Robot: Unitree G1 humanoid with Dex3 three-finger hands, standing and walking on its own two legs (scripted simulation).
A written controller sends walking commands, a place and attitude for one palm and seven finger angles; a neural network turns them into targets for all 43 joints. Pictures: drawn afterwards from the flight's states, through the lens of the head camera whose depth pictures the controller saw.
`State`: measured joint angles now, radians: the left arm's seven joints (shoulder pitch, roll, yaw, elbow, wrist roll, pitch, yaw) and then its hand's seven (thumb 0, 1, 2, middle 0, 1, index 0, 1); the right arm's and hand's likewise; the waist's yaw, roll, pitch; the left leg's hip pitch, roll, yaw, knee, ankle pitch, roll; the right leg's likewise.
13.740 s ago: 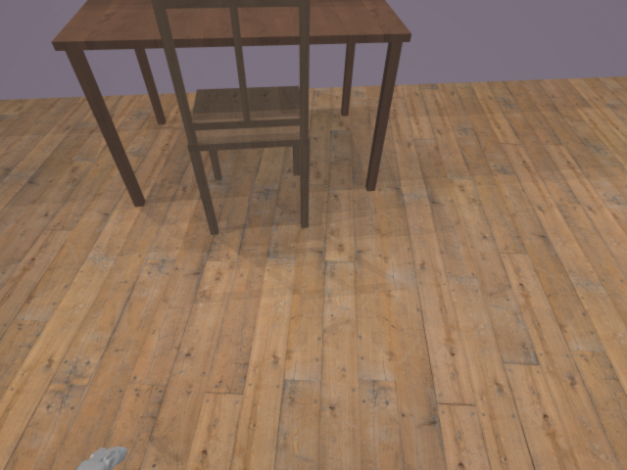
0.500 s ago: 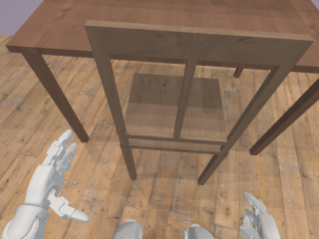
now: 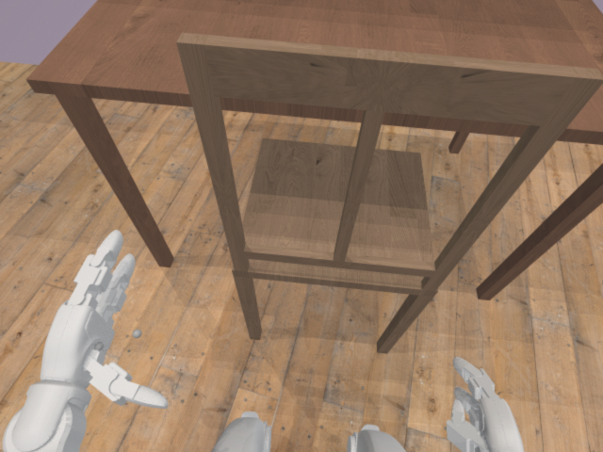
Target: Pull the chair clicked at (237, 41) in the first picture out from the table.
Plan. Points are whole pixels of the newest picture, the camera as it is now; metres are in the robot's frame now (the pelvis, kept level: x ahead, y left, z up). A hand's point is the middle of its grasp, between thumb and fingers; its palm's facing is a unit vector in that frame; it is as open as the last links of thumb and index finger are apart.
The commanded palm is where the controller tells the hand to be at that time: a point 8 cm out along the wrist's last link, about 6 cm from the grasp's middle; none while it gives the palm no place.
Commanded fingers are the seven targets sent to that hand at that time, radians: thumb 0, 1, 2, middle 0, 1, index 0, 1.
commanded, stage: aim the fingers beside a spindle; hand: left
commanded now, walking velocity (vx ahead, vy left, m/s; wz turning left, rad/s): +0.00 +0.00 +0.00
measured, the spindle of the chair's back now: (352, 200) +0.47 -0.05 +0.03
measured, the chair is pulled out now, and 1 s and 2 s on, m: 0.00 0.00 0.00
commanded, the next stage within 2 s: none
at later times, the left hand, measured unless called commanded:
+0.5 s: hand (184, 314) +0.28 +0.17 +0.02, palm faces -0.10 -0.99 -0.04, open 16.9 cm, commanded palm +0.27 +0.22 +0.02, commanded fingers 0.00 -0.50 0.30 -0.06 -0.08 -0.06 -0.08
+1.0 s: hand (213, 292) +0.32 +0.14 +0.00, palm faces -0.08 -1.00 -0.06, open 16.9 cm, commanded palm +0.30 +0.20 +0.00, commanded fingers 0.00 -0.50 0.30 -0.06 -0.08 -0.06 -0.08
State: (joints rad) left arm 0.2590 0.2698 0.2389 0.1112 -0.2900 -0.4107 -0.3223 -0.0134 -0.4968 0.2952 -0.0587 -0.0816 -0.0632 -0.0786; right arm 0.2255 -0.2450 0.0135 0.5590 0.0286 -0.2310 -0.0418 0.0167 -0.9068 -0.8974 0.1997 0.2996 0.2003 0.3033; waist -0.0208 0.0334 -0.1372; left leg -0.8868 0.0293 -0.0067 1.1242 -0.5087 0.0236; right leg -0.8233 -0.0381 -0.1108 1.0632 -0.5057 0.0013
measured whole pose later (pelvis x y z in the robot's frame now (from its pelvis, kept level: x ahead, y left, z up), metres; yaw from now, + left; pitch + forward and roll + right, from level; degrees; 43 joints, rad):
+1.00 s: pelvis +0.00 -0.01 -0.03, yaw -1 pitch +21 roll -1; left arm -0.05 0.22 0.13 0.31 -0.18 -0.43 -0.19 -0.01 -0.50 0.30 -0.06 -0.08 -0.06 -0.08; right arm 0.20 -0.25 0.00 0.56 0.01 -0.14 -0.02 0.02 -0.91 -0.90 0.20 0.30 0.20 0.30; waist -0.04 0.03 -0.14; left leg -1.05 0.03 0.01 1.23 -0.54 0.01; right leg -1.01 -0.04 -0.09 1.21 -0.55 -0.01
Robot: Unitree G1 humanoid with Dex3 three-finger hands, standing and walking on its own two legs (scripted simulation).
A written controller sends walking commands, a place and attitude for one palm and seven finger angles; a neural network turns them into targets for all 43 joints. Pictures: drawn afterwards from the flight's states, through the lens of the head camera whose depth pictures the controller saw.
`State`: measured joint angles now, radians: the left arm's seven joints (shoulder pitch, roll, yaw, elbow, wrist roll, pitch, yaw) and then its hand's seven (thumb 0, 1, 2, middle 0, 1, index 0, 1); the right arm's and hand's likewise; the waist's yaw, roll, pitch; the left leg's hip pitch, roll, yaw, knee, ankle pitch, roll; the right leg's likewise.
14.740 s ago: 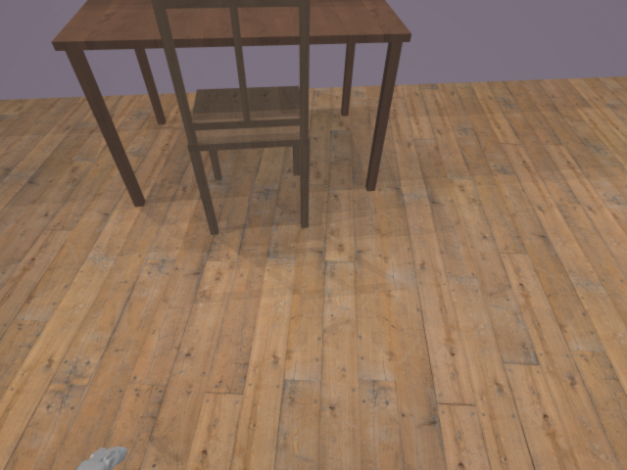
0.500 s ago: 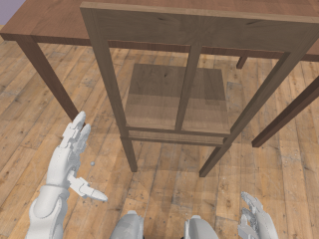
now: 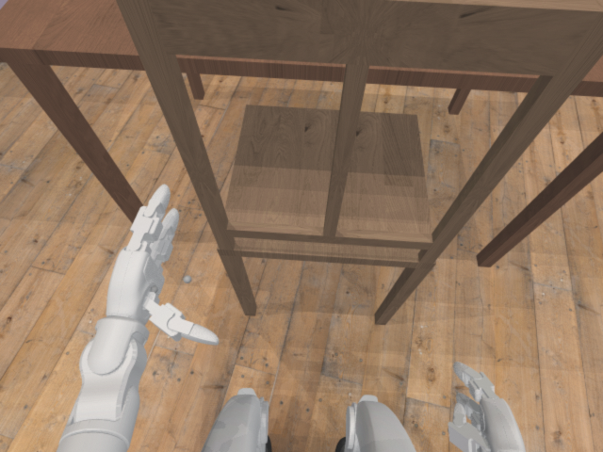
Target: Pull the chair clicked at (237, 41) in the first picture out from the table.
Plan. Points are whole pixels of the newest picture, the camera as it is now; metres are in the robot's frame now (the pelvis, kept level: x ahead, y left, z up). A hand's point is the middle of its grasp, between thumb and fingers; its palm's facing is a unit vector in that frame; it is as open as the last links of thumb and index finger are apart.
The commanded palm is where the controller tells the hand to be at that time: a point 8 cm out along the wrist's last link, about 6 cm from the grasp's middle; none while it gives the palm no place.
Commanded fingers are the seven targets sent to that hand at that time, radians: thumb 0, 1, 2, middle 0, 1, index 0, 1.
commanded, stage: aim the fingers beside a spindle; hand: left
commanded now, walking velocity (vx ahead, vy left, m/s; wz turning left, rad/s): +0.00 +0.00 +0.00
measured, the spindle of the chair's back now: (339, 171) +0.47 -0.03 +0.06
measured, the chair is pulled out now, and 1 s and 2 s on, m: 0.00 0.00 0.00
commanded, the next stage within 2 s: none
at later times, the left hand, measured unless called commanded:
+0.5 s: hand (191, 271) +0.34 +0.16 +0.01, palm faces -0.06 -1.00 -0.06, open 16.9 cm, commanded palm +0.31 +0.21 +0.02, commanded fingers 0.00 -0.50 0.30 -0.06 -0.08 -0.06 -0.08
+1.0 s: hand (172, 274) +0.33 +0.18 +0.02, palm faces -0.03 -1.00 -0.06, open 16.9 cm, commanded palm +0.31 +0.21 +0.01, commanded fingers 0.00 -0.50 0.30 -0.06 -0.08 -0.06 -0.08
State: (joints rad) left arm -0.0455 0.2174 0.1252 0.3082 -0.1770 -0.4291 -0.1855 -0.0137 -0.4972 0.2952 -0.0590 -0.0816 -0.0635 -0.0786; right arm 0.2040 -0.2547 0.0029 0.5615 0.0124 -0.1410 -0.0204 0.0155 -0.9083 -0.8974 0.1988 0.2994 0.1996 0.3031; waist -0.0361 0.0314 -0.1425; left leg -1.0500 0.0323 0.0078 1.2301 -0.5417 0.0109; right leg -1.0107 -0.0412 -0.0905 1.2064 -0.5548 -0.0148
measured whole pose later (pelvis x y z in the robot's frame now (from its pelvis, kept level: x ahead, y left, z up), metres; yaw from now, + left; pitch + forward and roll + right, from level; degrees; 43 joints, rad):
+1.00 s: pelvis -0.01 +0.01 -0.01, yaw -1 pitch +22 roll -2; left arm -0.11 0.24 0.16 0.39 -0.18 -0.45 -0.17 -0.01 -0.50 0.30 -0.06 -0.08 -0.06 -0.08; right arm 0.21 -0.25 0.01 0.56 0.01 -0.09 0.01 0.01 -0.91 -0.90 0.20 0.30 0.20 0.30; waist -0.04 0.03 -0.16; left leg -1.10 0.03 0.02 1.27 -0.55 0.03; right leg -1.06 -0.04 -0.08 1.23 -0.55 0.00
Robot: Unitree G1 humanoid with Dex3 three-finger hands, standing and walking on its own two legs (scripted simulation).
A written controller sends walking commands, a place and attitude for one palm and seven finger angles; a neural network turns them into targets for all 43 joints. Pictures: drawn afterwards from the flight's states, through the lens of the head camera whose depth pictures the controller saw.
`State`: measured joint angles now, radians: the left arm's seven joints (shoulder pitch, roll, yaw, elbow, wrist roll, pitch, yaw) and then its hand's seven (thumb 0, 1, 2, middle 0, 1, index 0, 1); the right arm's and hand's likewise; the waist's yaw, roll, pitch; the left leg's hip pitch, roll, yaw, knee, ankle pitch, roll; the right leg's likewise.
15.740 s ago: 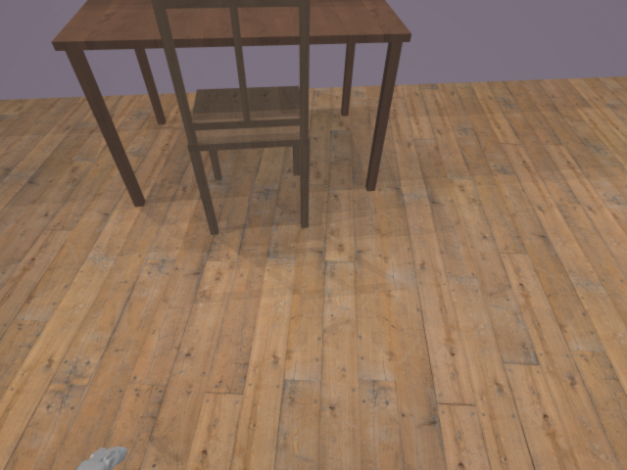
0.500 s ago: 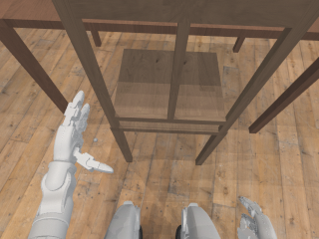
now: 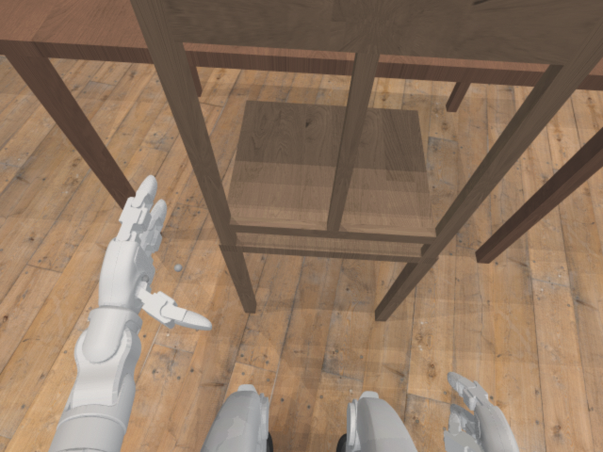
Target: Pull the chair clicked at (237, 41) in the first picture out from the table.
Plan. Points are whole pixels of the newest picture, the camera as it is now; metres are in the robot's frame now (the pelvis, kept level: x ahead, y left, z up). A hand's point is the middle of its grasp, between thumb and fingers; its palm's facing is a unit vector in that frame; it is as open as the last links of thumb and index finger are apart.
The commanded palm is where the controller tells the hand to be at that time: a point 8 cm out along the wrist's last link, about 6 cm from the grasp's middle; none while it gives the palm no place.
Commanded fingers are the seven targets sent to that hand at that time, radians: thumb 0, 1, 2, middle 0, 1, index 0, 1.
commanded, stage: aim the fingers beside a spindle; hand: left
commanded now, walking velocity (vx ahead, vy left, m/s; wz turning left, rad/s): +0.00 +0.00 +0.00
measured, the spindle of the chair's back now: (345, 164) +0.48 -0.04 +0.07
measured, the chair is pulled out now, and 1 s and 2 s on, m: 0.00 0.00 0.00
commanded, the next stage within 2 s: none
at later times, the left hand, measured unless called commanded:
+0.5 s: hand (193, 279) +0.32 +0.15 +0.02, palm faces -0.09 -1.00 -0.02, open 16.9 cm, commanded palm +0.31 +0.21 +0.03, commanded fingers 0.00 -0.50 0.30 -0.06 -0.08 -0.06 -0.08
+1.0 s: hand (195, 273) +0.34 +0.15 +0.01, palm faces -0.04 -1.00 -0.04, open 16.9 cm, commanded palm +0.31 +0.20 +0.02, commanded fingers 0.00 -0.50 0.30 -0.06 -0.08 -0.06 -0.08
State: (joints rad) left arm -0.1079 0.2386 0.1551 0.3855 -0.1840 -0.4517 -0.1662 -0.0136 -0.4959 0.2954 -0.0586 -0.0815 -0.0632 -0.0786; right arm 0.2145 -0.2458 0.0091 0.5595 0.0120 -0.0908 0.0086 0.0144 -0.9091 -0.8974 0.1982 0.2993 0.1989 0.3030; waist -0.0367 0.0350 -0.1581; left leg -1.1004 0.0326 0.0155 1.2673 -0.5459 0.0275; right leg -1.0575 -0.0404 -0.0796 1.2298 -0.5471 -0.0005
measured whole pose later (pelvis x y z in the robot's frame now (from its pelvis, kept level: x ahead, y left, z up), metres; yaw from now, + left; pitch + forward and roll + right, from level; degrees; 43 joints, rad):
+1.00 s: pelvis +0.00 +0.00 -0.01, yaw +0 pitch +22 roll -2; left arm -0.13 0.21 0.13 0.43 -0.15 -0.45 -0.16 -0.01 -0.50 0.29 -0.06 -0.08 -0.06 -0.08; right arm 0.20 -0.25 0.02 0.57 0.01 -0.10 0.00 0.01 -0.91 -0.90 0.20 0.30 0.20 0.30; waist -0.05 0.03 -0.17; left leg -1.13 0.03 0.01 1.29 -0.55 0.02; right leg -1.08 -0.04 -0.08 1.25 -0.56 -0.01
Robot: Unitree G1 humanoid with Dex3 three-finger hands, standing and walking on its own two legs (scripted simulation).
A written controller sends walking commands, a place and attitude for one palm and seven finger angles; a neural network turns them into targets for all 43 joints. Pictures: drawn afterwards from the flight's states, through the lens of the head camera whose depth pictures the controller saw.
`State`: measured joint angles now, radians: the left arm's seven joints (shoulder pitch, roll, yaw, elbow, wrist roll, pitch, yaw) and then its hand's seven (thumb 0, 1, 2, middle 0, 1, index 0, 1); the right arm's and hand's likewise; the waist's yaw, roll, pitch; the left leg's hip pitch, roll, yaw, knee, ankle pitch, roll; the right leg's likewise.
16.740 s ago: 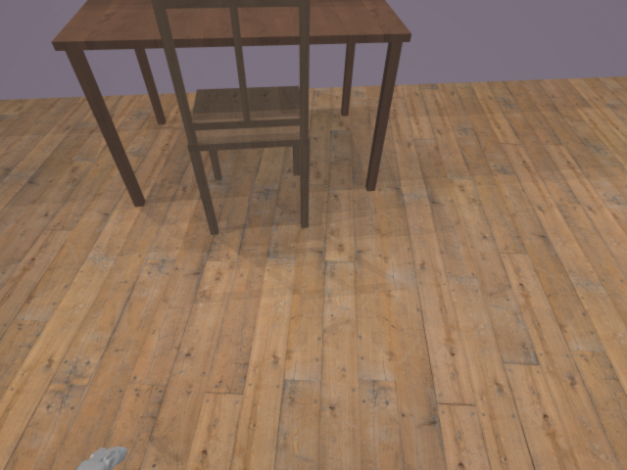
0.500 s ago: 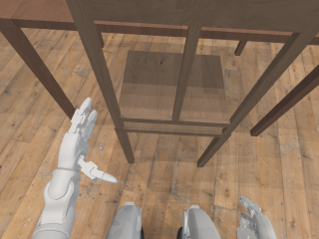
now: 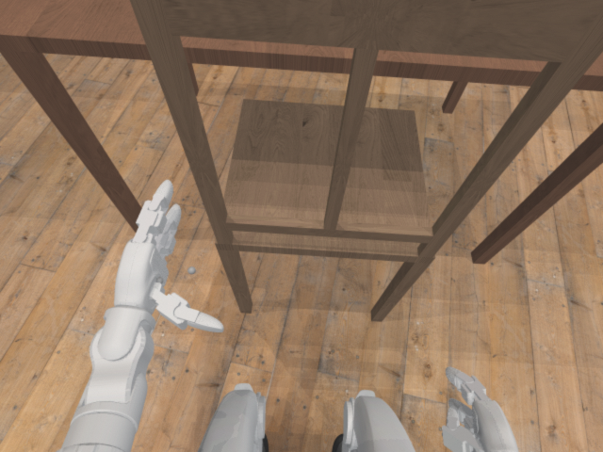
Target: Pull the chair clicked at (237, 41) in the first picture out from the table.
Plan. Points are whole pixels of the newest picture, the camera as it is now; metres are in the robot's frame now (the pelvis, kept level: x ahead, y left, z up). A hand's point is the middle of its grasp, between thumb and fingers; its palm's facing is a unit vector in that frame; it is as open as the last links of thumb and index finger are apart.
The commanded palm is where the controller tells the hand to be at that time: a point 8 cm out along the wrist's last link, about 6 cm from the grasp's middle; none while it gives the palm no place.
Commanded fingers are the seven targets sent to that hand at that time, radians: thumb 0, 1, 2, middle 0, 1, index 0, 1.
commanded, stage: aim the fingers beside a spindle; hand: left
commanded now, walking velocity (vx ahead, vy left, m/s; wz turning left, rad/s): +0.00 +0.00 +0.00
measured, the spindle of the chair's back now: (342, 161) +0.48 -0.04 +0.07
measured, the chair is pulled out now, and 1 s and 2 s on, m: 0.00 0.00 0.00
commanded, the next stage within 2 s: push the fingers through the gap in 1.24 s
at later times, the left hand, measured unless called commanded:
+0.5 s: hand (189, 268) +0.33 +0.15 +0.05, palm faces -0.06 -1.00 -0.06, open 16.9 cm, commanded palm +0.31 +0.21 +0.03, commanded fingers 0.00 -0.50 0.30 -0.06 -0.08 -0.06 -0.08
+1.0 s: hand (195, 273) +0.34 +0.15 +0.00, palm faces -0.06 -1.00 -0.03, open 16.9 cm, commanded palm +0.31 +0.20 +0.02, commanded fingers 0.00 -0.50 0.30 -0.06 -0.08 -0.06 -0.08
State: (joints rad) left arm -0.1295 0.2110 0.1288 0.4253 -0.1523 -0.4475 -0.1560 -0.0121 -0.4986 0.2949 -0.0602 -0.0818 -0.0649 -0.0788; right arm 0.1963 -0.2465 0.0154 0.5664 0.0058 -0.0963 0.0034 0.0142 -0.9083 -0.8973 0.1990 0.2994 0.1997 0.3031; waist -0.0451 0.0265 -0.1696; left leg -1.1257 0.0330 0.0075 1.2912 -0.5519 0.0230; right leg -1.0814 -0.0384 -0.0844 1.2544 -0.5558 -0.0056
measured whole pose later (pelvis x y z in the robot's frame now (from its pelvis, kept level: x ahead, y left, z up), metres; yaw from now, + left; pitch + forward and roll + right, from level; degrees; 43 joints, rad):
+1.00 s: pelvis +0.00 +0.00 +0.00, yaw +0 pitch +22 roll -2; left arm -0.13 0.22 0.14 0.45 -0.18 -0.41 -0.18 -0.01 -0.50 0.30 -0.06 -0.08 -0.06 -0.08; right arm 0.21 -0.25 0.01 0.56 0.01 -0.08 0.01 0.01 -0.91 -0.90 0.20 0.30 0.20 0.30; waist -0.05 0.03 -0.17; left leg -1.13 0.04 0.01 1.29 -0.55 0.02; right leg -1.09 -0.03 -0.08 1.25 -0.56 -0.01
